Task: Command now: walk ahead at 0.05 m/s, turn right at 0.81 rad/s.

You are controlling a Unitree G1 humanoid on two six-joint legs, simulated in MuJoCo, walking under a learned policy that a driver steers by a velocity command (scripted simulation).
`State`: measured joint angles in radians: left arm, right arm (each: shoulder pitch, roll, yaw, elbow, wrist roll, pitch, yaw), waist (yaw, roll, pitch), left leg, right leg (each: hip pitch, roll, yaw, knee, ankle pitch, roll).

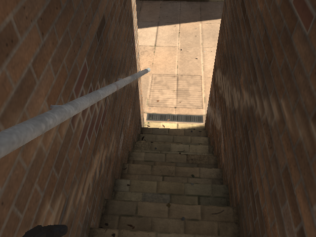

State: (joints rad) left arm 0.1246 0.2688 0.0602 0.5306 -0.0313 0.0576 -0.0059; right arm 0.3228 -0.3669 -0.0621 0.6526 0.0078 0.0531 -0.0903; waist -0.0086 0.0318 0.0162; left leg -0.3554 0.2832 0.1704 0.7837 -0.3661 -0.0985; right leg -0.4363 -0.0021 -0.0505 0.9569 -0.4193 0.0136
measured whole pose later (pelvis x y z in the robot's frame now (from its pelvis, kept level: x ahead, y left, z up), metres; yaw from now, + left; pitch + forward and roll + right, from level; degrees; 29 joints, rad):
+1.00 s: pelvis +0.03 +0.02 +0.02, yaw +17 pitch +1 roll -4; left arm 0.12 0.32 0.08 0.67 0.03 0.05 0.04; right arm 0.28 -0.27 0.00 0.62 -0.01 0.06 -0.04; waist 0.03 -0.10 0.04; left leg -0.29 -0.07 -0.16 0.71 -0.38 0.07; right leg -0.75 0.08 0.14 1.57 -0.21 0.09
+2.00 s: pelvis +0.02 +0.03 +0.00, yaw +2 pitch -1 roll -2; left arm 0.09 0.31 0.08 0.54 -0.03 0.12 0.02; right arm 0.32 -0.28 -0.03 0.67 -0.05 0.07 -0.10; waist -0.02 -0.04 0.07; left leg -0.41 0.24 0.11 0.83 -0.39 -0.09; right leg -0.66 0.02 0.01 1.43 -0.40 0.09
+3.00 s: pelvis +0.38 -0.21 -0.31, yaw +12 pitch -2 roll +7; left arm 0.33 0.24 0.09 0.70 -0.01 -0.09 0.03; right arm 0.48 0.00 -0.07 0.78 0.08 0.06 -0.04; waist -0.06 -0.07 0.00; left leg -0.42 -0.31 -0.19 1.40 -0.90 0.01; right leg -0.21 -0.10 0.19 0.29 0.18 0.02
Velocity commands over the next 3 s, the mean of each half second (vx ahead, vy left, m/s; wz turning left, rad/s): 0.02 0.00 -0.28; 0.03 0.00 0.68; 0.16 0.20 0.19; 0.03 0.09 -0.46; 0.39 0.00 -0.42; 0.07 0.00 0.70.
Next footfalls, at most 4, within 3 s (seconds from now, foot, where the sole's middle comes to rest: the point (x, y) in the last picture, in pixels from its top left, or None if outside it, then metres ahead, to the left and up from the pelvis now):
0.02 right None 0.04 -0.12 -0.74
0.78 left None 0.02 0.09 -0.74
1.34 right None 0.08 -0.06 -0.74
1.74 left None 0.07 0.21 -0.74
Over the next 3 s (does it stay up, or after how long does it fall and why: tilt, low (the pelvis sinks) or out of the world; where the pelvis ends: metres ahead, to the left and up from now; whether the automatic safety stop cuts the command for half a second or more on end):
stays up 0.38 -0.21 -0.31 its command is cut before an obstacle after 0.8 s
